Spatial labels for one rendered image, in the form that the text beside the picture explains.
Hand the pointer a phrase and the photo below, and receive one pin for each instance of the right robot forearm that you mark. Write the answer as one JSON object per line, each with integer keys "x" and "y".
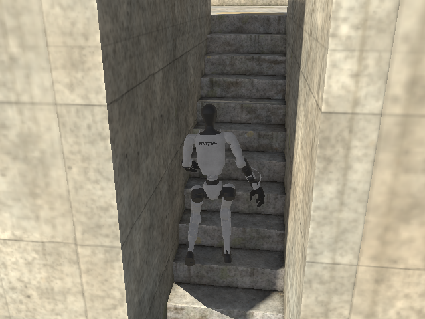
{"x": 247, "y": 171}

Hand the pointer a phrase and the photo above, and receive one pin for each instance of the robot left hand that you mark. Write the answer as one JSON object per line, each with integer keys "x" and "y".
{"x": 194, "y": 165}

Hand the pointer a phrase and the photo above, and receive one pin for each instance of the right robot upper arm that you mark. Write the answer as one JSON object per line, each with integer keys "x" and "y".
{"x": 236, "y": 149}

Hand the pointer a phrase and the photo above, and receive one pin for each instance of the left robot thigh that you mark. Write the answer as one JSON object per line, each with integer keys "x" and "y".
{"x": 197, "y": 195}

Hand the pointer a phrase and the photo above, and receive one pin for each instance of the left robot upper arm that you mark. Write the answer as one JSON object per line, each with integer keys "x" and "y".
{"x": 187, "y": 150}

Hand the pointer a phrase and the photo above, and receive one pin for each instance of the robot right hand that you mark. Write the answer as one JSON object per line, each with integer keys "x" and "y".
{"x": 261, "y": 195}

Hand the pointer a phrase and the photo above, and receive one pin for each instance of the robot right shin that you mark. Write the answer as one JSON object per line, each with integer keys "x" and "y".
{"x": 226, "y": 232}

